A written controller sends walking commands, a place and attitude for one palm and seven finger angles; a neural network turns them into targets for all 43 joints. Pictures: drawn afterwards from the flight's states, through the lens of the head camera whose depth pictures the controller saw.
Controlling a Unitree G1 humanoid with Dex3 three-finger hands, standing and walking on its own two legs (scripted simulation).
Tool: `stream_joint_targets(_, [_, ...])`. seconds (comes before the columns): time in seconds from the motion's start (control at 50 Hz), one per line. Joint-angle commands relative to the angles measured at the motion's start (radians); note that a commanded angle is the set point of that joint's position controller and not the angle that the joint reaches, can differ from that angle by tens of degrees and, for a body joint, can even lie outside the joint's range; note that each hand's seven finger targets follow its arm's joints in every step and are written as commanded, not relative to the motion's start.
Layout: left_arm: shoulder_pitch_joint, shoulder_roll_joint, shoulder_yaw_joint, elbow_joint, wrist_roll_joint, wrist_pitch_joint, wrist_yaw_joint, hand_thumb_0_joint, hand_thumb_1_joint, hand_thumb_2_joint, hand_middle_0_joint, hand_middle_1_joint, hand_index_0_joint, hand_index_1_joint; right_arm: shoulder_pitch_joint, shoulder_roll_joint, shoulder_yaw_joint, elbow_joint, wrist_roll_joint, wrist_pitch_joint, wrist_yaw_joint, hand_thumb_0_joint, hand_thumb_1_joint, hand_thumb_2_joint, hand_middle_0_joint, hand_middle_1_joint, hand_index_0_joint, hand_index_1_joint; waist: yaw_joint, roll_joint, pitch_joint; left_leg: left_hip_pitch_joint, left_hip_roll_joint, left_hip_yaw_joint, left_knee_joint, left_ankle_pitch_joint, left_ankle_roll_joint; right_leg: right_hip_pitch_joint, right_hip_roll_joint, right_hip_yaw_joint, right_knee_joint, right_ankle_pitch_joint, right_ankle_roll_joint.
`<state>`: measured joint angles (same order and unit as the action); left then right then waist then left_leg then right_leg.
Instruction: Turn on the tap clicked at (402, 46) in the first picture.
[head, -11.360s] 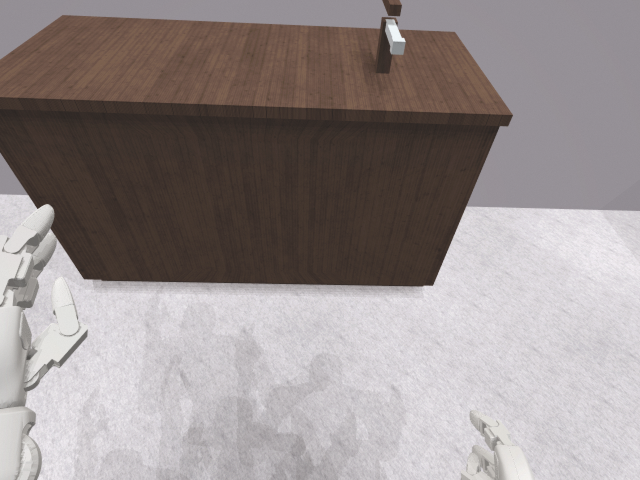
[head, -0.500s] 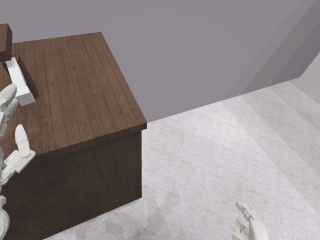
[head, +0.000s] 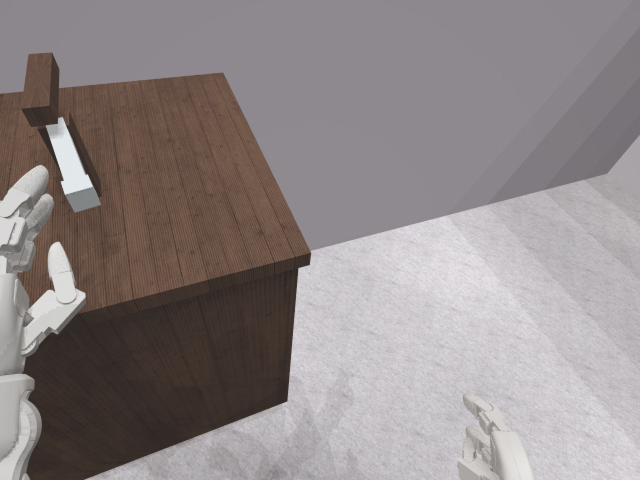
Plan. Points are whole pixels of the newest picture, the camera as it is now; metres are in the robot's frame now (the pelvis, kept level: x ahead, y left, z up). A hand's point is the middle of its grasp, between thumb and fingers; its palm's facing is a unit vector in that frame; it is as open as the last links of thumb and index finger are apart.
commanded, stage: look again from close up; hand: left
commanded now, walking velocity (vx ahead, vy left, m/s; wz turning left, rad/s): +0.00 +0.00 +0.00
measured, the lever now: (81, 193) +0.36 +0.33 +0.15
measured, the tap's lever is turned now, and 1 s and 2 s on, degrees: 10 10 10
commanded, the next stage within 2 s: come to a stop and stand still in 0.22 s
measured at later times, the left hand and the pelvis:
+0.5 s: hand (40, 255) +0.25 +0.29 +0.18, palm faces +0.47 -0.80 -0.37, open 7.4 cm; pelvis +0.00 +0.01 +0.00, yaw +0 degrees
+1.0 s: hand (81, 310) +0.21 +0.25 +0.15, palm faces +0.40 -0.87 -0.30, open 7.4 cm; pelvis +0.00 +0.00 +0.00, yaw +0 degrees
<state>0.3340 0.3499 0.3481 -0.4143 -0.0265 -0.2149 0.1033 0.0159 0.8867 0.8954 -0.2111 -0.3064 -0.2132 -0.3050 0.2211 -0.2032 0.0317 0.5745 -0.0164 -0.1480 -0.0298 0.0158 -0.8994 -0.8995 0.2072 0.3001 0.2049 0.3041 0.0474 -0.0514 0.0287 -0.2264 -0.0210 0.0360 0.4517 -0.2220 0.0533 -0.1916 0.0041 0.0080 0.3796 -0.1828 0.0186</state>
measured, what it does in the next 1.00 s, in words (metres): stands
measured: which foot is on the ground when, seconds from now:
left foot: down 0.00-1.00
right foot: down 0.00-1.00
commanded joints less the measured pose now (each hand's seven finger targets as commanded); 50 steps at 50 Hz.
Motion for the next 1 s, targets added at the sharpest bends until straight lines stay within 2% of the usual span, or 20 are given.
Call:
stream_joint_targets(0.0, [-0.036,0.143,0.066,-0.171,0.002,-0.057,0.011,0.0,0.9,0.9,-0.2,-0.3,-0.2,-0.3,-0.092,-0.122,-0.053,-0.158,0.006,-0.045,-0.007,0.0,-0.9,-0.9,0.2,0.3,0.2,0.3,-0.014,0.112,-0.138,0.023,0.06,-0.069,-0.111,0.128,-0.047,0.068,-0.014,0.022,-0.039,0.121,-0.033])
stream_joint_targets(0.08, [-0.012,0.16,0.083,-0.197,-0.007,-0.051,0.006,0.0,0.9,0.9,-0.2,-0.3,-0.2,-0.3,-0.095,-0.123,-0.055,-0.165,0.009,-0.026,-0.005,0.0,-0.9,-0.9,0.2,0.3,0.2,0.3,-0.017,0.098,-0.172,0.057,0.057,-0.061,-0.081,0.286,-0.06,0.085,-0.013,0.005,-0.023,0.224,-0.031])
stream_joint_targets(0.14, [-0.019,0.184,0.102,-0.258,-0.013,-0.053,0.005,0.0,0.9,0.9,-0.2,-0.3,-0.2,-0.3,-0.102,-0.119,-0.05,-0.178,0.008,-0.019,-0.009,0.0,-0.9,-0.9,0.2,0.3,0.2,0.3,-0.018,0.13,-0.184,0.078,0.058,-0.061,-0.08,0.356,-0.07,0.087,-0.008,-0.014,-0.001,0.245,-0.026])
stream_joint_targets(0.26, [0.001,0.181,0.108,-0.276,-0.02,-0.052,0.009,0.0,0.9,0.9,-0.2,-0.3,-0.2,-0.3,-0.097,-0.119,-0.052,-0.177,0.006,-0.013,-0.012,0.0,-0.9,-0.9,0.2,0.3,0.2,0.3,-0.02,0.136,-0.195,0.098,0.061,-0.054,-0.074,0.36,-0.076,0.082,-0.006,-0.017,0.0,0.244,-0.024])
stream_joint_targets(0.32, [0.0,0.17,0.099,-0.243,-0.019,-0.045,0.01,0.0,0.9,0.9,-0.2,-0.3,-0.2,-0.3,-0.102,-0.118,-0.052,-0.171,0.006,-0.009,-0.015,0.0,-0.9,-0.9,0.2,0.3,0.2,0.3,-0.019,0.118,-0.177,0.081,0.056,-0.054,-0.087,0.297,-0.077,0.078,-0.009,-0.011,-0.021,0.22,-0.024])
stream_joint_targets(0.34, [-1.095,1.004,0.683,-0.553,0.164,-0.168,0.011,0.0,0.9,0.9,-0.2,-0.3,-0.2,-0.3,0.034,-0.173,-0.057,-0.151,-0.052,-0.054,0.01,0.0,-0.9,-0.9,0.2,0.3,0.2,0.3,-0.042,0.096,0.016,-0.15,0.121,-0.09,0.016,0.251,-0.021,-0.059,-0.059,0.03,-0.017,0.155,-0.007])
stream_joint_targets(0.36, [-0.448,0.319,0.256,0.128,0.048,-0.123,-0.035,0.0,0.9,0.9,-0.2,-0.3,-0.2,-0.3,-0.092,-0.019,-0.016,-0.089,0.004,-0.052,0.01,0.0,-0.9,-0.9,0.2,0.3,0.2,0.3,-0.023,0.085,-0.176,0.051,0.085,-0.119,-0.062,0.339,-0.022,-0.061,-0.079,0.01,0.029,0.095,-0.067])
stream_joint_targets(0.38, [-0.171,0.201,0.152,0.1,0.009,-0.107,-0.047,0.0,0.9,0.9,-0.2,-0.3,-0.2,-0.3,-0.033,-0.117,-0.084,-0.145,0.014,-0.072,0.01,0.0,-0.9,-0.9,0.2,0.3,0.2,0.3,0.007,0.199,-0.207,0.126,0.096,-0.085,-0.014,0.39,-0.04,0.014,-0.062,0.105,0.02,0.196,-0.076])
stream_joint_targets(0.4, [-0.117,0.167,0.091,-0.086,-0.016,-0.115,-0.05,0.0,0.9,0.9,-0.2,-0.3,-0.2,-0.3,-0.024,-0.126,-0.09,-0.154,0.023,-0.07,0.024,0.0,-0.9,-0.9,0.2,0.3,0.2,0.3,-0.012,0.259,-0.242,0.13,0.103,-0.098,-0.02,0.433,-0.044,0.059,-0.074,0.077,0.046,0.215,-0.063])
stream_joint_targets(0.42, [-0.024,0.072,0.026,-0.104,-0.034,-0.113,-0.052,0.0,0.9,0.9,-0.2,-0.3,-0.2,-0.3,-0.046,-0.108,-0.088,-0.157,0.032,-0.075,0.04,0.0,-0.9,-0.9,0.2,0.3,0.2,0.3,-0.013,0.271,-0.252,0.153,0.115,-0.1,-0.024,0.486,-0.057,0.059,-0.063,0.044,0.076,0.192,-0.06])
stream_joint_targets(0.46, [0.07,0.127,0.046,-0.217,-0.026,-0.099,-0.033,0.0,0.9,0.9,-0.2,-0.3,-0.2,-0.3,-0.053,-0.128,-0.09,-0.17,0.028,-0.066,0.058,0.0,-0.9,-0.9,0.2,0.3,0.2,0.3,-0.005,0.154,-0.233,0.068,0.135,-0.114,-0.042,0.418,-0.041,0.087,-0.055,0.024,0.084,0.161,-0.041])
stream_joint_targets(0.5, [0.105,0.161,0.086,-0.213,-0.029,-0.087,-0.013,0.0,0.9,0.9,-0.2,-0.3,-0.2,-0.3,-0.068,-0.125,-0.082,-0.171,0.031,-0.058,0.048,0.0,-0.9,-0.9,0.2,0.3,0.2,0.3,-0.006,0.029,-0.197,-0.007,0.125,-0.109,-0.06,0.262,-0.038,0.105,-0.056,0.023,0.059,0.139,-0.029])
stream_joint_targets(0.52, [0.088,0.208,0.14,-0.223,-0.03,-0.082,0.0,0.0,0.9,0.9,-0.2,-0.3,-0.2,-0.3,-0.078,-0.128,-0.082,-0.169,0.031,-0.052,0.038,0.0,-0.9,-0.9,0.2,0.3,0.2,0.3,-0.01,0.039,-0.189,-0.019,0.113,-0.103,-0.072,0.2,-0.045,0.11,-0.053,0.029,0.053,0.128,-0.03])
stream_joint_targets(0.56, [0.037,0.214,0.161,-0.224,-0.031,-0.091,0.009,0.0,0.9,0.9,-0.2,-0.3,-0.2,-0.3,-0.09,-0.123,-0.075,-0.177,0.029,-0.05,0.015,0.0,-0.9,-0.9,0.2,0.3,0.2,0.3,-0.017,0.029,-0.164,-0.046,0.097,-0.113,-0.092,0.102,-0.041,0.101,-0.053,0.024,0.04,0.084,-0.03])
stream_joint_targets(0.62, [-0.078,0.261,0.198,-0.264,-0.029,-0.106,0.016,0.0,0.9,0.9,-0.2,-0.3,-0.2,-0.3,-0.113,-0.117,-0.065,-0.173,0.026,-0.052,-0.015,0.0,-0.9,-0.9,0.2,0.3,0.2,0.3,-0.02,0.111,-0.12,-0.053,0.098,-0.125,-0.12,-0.001,-0.03,0.078,-0.05,0.031,0.031,0.028,-0.03])
stream_joint_targets(0.68, [-0.103,0.193,0.128,-0.237,-0.02,-0.113,0.012,0.0,0.9,0.9,-0.2,-0.3,-0.2,-0.3,-0.105,-0.114,-0.06,-0.165,0.027,-0.066,-0.018,0.0,-0.9,-0.9,0.2,0.3,0.2,0.3,-0.019,0.164,-0.107,-0.056,0.093,-0.125,-0.138,-0.071,-0.023,0.082,-0.044,0.03,0.018,-0.006,-0.034])
stream_joint_targets(0.76, [-0.095,0.132,0.059,-0.208,-0.008,-0.106,0.012,0.0,0.9,0.9,-0.2,-0.3,-0.2,-0.3,-0.099,-0.117,-0.059,-0.149,0.023,-0.075,-0.011,0.0,-0.9,-0.9,0.2,0.3,0.2,0.3,-0.021,0.136,-0.085,-0.051,0.086,-0.122,-0.153,-0.114,-0.028,0.062,-0.032,0.036,-0.019,-0.044,-0.032])
stream_joint_targets(0.88, [-0.073,0.127,0.055,-0.148,0.003,-0.087,0.014,0.0,0.9,0.9,-0.2,-0.3,-0.2,-0.3,-0.091,-0.119,-0.058,-0.147,0.018,-0.055,-0.008,0.0,-0.9,-0.9,0.2,0.3,0.2,0.3,-0.02,0.114,-0.056,-0.075,0.07,-0.109,-0.163,-0.119,-0.036,0.06,-0.02,0.039,-0.06,-0.056,-0.031])
stream_joint_targets(0.92, [-0.083,0.165,0.094,-0.183,0.002,-0.084,0.014,0.0,0.9,0.9,-0.2,-0.3,-0.2,-0.3,-0.101,-0.116,-0.058,-0.152,0.016,-0.049,-0.011,0.0,-0.9,-0.9,0.2,0.3,0.2,0.3,-0.02,0.116,-0.075,-0.043,0.063,-0.094,-0.152,-0.082,-0.042,0.06,-0.018,0.041,-0.071,-0.031,-0.029])
stream_joint_targets(0.98, [-0.055,0.16,0.099,-0.194,-0.007,-0.08,0.011,0.0,0.9,0.9,-0.2,-0.3,-0.2,-0.3,-0.095,-0.113,-0.056,-0.161,0.013,-0.04,-0.013,0.0,-0.9,-0.9,0.2,0.3,0.2,0.3,-0.018,0.105,-0.109,-0.025,0.05,-0.085,-0.135,0.006,-0.043,0.099,-0.016,0.032,-0.067,0.041,-0.029])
